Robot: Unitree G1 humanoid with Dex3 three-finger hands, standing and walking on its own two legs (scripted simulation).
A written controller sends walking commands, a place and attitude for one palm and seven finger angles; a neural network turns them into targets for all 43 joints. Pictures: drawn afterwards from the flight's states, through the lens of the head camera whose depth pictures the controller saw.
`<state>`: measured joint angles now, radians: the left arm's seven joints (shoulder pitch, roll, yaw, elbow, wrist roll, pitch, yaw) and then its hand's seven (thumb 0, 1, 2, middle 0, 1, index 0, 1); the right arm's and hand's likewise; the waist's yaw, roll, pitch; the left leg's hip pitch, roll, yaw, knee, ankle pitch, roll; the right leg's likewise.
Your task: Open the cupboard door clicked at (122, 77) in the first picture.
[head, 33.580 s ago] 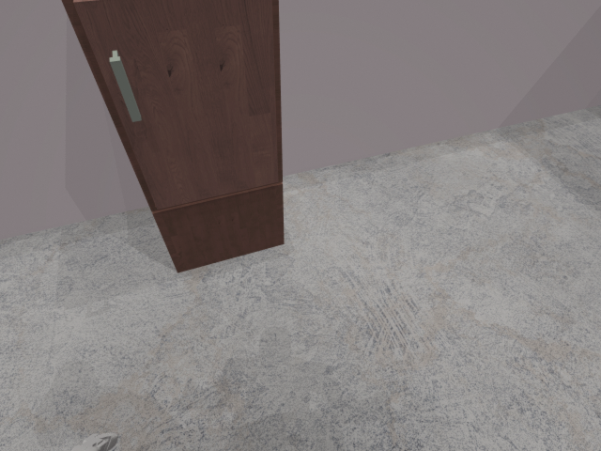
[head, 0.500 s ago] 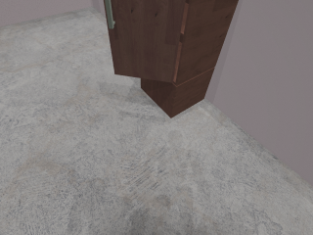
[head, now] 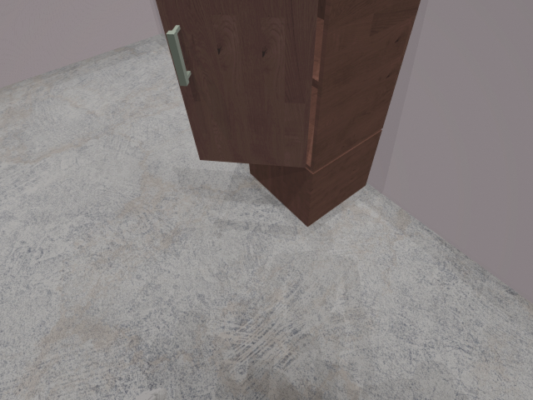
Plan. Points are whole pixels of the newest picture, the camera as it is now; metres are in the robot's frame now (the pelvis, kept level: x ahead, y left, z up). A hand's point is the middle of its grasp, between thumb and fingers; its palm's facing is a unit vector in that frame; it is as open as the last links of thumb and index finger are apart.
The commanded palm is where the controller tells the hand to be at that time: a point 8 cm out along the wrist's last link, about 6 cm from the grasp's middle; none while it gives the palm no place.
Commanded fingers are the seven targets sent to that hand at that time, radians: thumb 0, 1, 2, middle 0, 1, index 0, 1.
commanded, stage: take the last steps up to it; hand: left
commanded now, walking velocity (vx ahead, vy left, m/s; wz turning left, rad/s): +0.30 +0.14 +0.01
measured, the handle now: (180, 56) +0.93 +0.27 +0.05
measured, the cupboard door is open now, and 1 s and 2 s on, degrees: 44 44 44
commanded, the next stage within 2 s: come to a stop and stand still in 0.64 s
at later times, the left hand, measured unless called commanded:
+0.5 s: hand (134, 347) +0.23 +0.27 -0.16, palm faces +0.04 -0.98 -0.19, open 7.4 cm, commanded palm none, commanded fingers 0.00 0.90 0.90 -0.20 -0.30 -0.20 -0.30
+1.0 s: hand (149, 277) +0.38 +0.29 -0.18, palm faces +0.01 -0.98 -0.21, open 7.3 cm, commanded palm none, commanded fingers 0.00 0.90 0.90 -0.20 -0.30 -0.20 -0.30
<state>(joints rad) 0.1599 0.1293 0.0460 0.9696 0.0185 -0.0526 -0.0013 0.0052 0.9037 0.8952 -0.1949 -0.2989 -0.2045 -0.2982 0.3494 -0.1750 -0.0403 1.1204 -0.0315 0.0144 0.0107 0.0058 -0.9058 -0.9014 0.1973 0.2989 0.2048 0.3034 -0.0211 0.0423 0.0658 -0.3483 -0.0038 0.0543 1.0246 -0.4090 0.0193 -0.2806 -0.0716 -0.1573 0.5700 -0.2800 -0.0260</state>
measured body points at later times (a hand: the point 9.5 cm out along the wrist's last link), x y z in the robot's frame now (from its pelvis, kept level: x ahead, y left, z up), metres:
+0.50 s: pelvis +0.19 +0.09 +0.01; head +0.22 +0.08 +0.46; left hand +0.23 +0.32 -0.14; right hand +0.23 -0.15 -0.15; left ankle +0.20 +0.18 -0.73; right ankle +0.22 -0.02 -0.68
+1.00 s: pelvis +0.36 +0.11 +0.00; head +0.39 +0.11 +0.45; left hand +0.38 +0.34 -0.16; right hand +0.41 -0.13 -0.15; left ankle +0.41 +0.22 -0.73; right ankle +0.31 -0.01 -0.73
